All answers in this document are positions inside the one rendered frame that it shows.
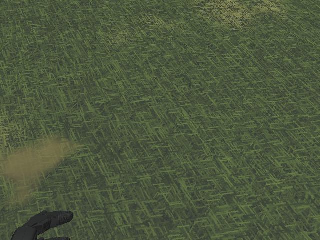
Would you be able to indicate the robot left hand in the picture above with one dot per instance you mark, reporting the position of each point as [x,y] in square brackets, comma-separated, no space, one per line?
[41,223]

